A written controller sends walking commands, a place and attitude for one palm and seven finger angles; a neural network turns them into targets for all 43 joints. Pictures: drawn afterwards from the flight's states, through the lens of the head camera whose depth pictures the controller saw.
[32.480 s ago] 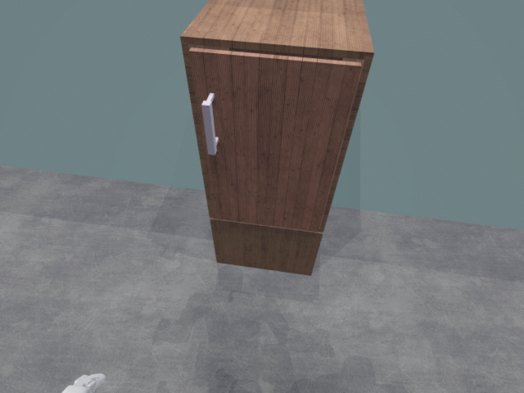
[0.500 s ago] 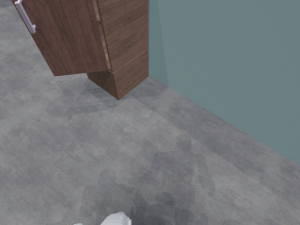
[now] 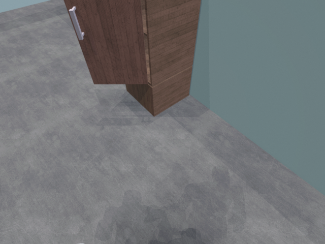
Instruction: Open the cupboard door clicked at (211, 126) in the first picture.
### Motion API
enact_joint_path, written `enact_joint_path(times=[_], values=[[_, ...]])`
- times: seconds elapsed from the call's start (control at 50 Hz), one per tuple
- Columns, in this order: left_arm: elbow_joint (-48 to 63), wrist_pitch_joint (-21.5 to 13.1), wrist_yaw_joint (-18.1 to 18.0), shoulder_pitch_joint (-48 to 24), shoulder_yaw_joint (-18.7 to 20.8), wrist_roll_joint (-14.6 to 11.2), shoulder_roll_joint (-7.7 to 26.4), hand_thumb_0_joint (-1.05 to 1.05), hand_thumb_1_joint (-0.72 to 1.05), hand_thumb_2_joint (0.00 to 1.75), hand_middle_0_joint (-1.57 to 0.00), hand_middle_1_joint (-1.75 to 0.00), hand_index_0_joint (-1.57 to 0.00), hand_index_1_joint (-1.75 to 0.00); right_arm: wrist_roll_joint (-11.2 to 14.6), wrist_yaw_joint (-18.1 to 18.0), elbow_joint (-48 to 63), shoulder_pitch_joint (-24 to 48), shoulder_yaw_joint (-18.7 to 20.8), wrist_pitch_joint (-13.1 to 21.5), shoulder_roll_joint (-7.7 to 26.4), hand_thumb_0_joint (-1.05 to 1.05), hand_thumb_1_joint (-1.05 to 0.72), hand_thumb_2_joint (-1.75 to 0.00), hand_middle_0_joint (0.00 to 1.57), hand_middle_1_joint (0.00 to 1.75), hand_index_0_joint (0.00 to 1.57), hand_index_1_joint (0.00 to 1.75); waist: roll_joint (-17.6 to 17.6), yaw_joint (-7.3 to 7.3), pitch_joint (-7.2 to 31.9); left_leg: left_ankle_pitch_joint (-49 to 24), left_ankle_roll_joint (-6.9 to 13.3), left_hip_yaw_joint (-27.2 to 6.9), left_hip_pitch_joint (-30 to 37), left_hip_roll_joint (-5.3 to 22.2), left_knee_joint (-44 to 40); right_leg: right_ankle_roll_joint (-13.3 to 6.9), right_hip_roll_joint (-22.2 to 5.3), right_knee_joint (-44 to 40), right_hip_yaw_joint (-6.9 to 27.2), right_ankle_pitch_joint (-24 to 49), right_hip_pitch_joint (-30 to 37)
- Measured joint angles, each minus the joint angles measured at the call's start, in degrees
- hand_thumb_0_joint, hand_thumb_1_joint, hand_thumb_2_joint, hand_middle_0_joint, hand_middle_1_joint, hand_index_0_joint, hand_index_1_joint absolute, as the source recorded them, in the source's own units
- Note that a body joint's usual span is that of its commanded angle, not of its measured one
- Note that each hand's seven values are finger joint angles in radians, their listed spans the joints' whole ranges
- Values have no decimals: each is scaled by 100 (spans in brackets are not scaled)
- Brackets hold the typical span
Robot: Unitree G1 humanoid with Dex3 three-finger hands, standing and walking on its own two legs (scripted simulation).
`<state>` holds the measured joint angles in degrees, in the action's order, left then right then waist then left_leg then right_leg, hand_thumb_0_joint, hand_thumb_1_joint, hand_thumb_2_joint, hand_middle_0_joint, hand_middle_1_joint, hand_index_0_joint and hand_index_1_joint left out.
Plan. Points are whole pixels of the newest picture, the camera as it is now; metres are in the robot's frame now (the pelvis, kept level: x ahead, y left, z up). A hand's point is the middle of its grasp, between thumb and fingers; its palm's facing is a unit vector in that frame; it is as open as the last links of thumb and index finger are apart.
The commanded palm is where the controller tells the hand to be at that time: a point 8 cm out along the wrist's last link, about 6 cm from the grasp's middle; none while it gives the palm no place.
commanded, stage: take the last steps up to it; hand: left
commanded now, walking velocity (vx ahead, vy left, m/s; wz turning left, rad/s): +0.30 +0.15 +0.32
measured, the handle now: (77, 23) +1.08 +0.51 +0.01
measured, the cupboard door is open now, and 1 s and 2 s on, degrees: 50 50 50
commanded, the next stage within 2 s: come to a stop and stand still in 1.40 s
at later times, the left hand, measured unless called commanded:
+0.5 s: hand out of the picture -0.01 +0.25 -0.18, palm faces +0.27 -0.94 -0.18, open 7.4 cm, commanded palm none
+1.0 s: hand (77, 155) +0.40 +0.33 -0.14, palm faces +0.08 -0.98 -0.19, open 7.4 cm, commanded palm none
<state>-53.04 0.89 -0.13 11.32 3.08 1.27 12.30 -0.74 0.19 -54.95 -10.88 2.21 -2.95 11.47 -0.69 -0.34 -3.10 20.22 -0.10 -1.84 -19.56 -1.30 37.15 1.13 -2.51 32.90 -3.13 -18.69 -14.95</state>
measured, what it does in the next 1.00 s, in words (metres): walks ahead: left foot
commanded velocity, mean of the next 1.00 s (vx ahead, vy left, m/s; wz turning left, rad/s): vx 0.30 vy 0.12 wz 0.05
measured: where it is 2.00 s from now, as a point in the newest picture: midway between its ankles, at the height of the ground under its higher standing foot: (136, 195)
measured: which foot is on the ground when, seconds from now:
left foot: up 0.00-0.42, down 0.44-1.00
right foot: down 0.00-0.44, up 0.46-1.00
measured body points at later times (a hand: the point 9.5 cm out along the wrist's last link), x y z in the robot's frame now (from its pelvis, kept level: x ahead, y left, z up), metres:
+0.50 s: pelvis +0.11 +0.10 -0.01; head +0.14 +0.12 +0.44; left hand -0.03 +0.30 -0.17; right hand +0.28 -0.11 -0.14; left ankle +0.15 +0.19 -0.73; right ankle +0.01 -0.09 -0.67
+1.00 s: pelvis +0.27 +0.15 +0.00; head +0.30 +0.14 +0.45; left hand +0.40 +0.39 -0.12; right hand +0.18 -0.07 -0.15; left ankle +0.15 +0.19 -0.73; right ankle +0.37 +0.06 -0.72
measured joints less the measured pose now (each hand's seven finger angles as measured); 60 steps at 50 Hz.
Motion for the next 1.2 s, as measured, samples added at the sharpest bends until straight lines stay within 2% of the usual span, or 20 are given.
enact_joint_path(times=[0.04, 0.08, 0.14, 0.26, 0.38, 0.42, 0.44, 0.46, 0.5, 0.54, 0.6, 0.68, 0.76, 0.86, 0.96, 1.02, 1.08, 1.12, 1.16, 1.2], values=[[-18, -52, 5, 84, -47, 11, -150, 0, 91, 90, -20, -30, -20, -29, -23, 52, -88, -87, 68, -84, 101, 1, -91, -90, 21, 30, 20, 30, -116, 22, 5, 486, -29, -22, -404, -39, 1180, -125, -23, 3, -146, -5, 106], [-55, -118, 0, 247, -68, 2, -264, 0, 91, 90, -20, -30, -20, -30, -55, 113, -185, -150, 126, -125, 178, 1, -91, -90, 21, 30, 20, 30, -131, 21, 36, 256, -86, 80, -747, -5, 2129, -127, -82, -290, -239, 64, 329], [-186, -236, 6, 492, -83, -20, -350, 0, 90, 90, -20, -30, -20, -30, -63, 181, -252, -204, 182, -123, 232, 1, -91, -90, 20, 30, 20, 30, -45, 48, 71, -297, -212, 198, -1070, 144, 2725, -68, -184, -825, -363, 254, 661], [-529, -403, -3, 888, -85, 9, -424, 0, 90, 90, -21, -30, -21, -30, -55, 234, -316, -138, 212, -101, 265, 1, -91, -90, 20, 30, 20, 30, 122, -53, 46, -624, -344, 343, -1209, 406, 2163, 85, -412, -1394, -658, 312, 1154], [-875, -380, 2, 1282, -25, 71, -346, 0, 90, 90, -21, -30, -21, -30, -28, 290, -225, 275, 108, -4, 184, 1, -91, -90, 20, 30, 19, 30, 259, -305, -42, -402, -211, 673, -820, 424, 559, 425, -707, -1222, -866, -76, 1450], [-984, -334, 16, 1411, 8, 63, -281, 0, 90, 90, -21, -30, -20, -30, -31, 291, -113, 420, 49, 128, 136, 1, -91, -90, 20, 30, 19, 30, 333, -345, -64, -425, -94, 824, -465, 320, -144, 564, -872, -836, -869, -376, 1435], [-1027, -303, 32, 1484, 16, 49, -274, 0, 90, 90, -21, -30, -20, -30, -43, 284, -25, 469, 24, 230, 150, 1, -91, -90, 20, 30, 19, 30, 287, -331, -54, -654, 37, 855, -303, 313, -414, 534, -932, -344, -857, -587, 1277], [-1075, -233, 49, 1461, 20, 26, -244, 0, 90, 90, -21, -30, -20, -30, -55, 241, 43, 529, 27, 340, 121, 1, -91, -90, 20, 30, 20, 30, 279, -282, -92, -852, 214, 860, -373, 280, -217, 441, -964, 499, -701, -875, 977], [-1116, -67, 32, 1279, 41, 4, -152, 0, 90, 90, -20, -30, -20, -30, -54, 135, 119, 571, -9, 454, -2, 1, -91, -90, 20, 30, 20, 30, 335, -281, -174, -595, 379, 935, -320, 210, 88, 195, -827, 2326, -199, -1174, 213], [-1069, -11, 22, 1051, 70, 12, -80, 1, 91, 90, -20, -30, -20, -29, -55, 62, 121, 471, -69, 486, -115, 0, -91, -90, 20, 30, 20, 30, 351, -278, -127, -443, 427, 997, -84, 142, -87, 47, -675, 3448, -69, -900, -492], [-862, -40, 44, 645, 95, 41, -43, 1, 91, 90, -20, -30, -20, -29, -43, -30, 7, 204, -115, 538, -251, 0, -91, -90, 20, 30, 20, 30, 329, -243, -46, -588, 460, 1047, 381, -13, -691, -7, -579, 3786, -139, -306, -1235], [-539, -94, 63, 175, 92, 37, -95, 0, 91, 90, -20, -30, -20, -29, -17, -116, -142, -194, -18, 643, -141, -2, -95, -90, 21, 30, 20, 30, 301, -132, 75, -767, 584, 1098, 980, -243, -1476, 5, -483, 3305, -139, 264, -1804], [-327, -78, 88, -238, 81, 34, -144, 0, 91, 90, -20, -30, -20, -29, -33, -105, -395, -656, -31, 616, -86, -1, -94, -90, 21, 30, 20, 30, 300, -17, 160, -780, 620, 1097, 1458, -420, -1964, 17, -435, 2667, -75, 704, -2005], [-195, -44, 113, -586, 28, 21, -206, 0, 91, 90, -20, -30, -20, -29, -63, -108, -685, -1194, -86, 584, -135, 0, -93, -90, 20, 30, 20, 30, 234, 171, 150, -576, 604, 1079, 1889, -497, -2202, -56, -384, 1827, -61, 827, -1852], [-115, -47, 128, -780, -38, 15, -267, 0, 91, 90, -20, -30, -20, -29, -105, -113, -926, -1602, -159, 577, -243, 0, -92, -90, 20, 30, 20, 30, 114, 379, 40, -143, 488, 1089, 2150, -395, -2062, -223, -229, 954, -179, 543, -1372], [-55, -178, 144, -804, -84, 15, -295, 0, 91, 90, -20, -30, -20, -29, -64, -108, -1071, -1811, -200, 560, -333, 0, -91, -90, 20, 30, 20, 30, 51, 420, -39, 382, 355, 1091, 2074, -222, -1357, -406, -34, 166, -307, 710, -754], [-55, -386, 98, -708, -86, -25, -354, 0, 91, 90, -20, -30, -20, -29, 19, -61, -1169, -1701, -176, 428, -412, 1, -91, -90, 20, 30, 20, 30, 26, 401, -202, 804, 174, 789, 1021, -9, 1310, -497, 34, 292, -441, 412, -501], [-114, -405, 45, -489, -91, -58, -414, 0, 91, 90, -20, -30, -20, -30, 10, -37, -1139, -1512, -118, 340, -384, 1, -91, -90, 21, 30, 20, 30, -1, 344, -202, 560, 96, 584, 301, 126, 2423, -467, 83, 17, -488, 361, -212], [-226, -420, -19, -230, -28, -104, -451, -1, 91, 90, -20, -30, -20, -30, -18, -17, -1024, -1244, -62, 282, -340, 1, -91, -90, 21, 30, 20, 30, -6, 304, -167, 132, 6, 463, -279, 340, 2650, -414, 141, -396, -506, 476, 70], [-301, -488, -107, -27, 108, -126, -342, -3, 95, 90, -21, -30, -21, -30, -39, 8, -862, -985, -21, 275, -323, 1, -91, -90, 20, 30, 20, 30, 30, 241, -113, -236, -84, 384, -702, 533, 2388, -421, 177, -774, -523, 568, 309]])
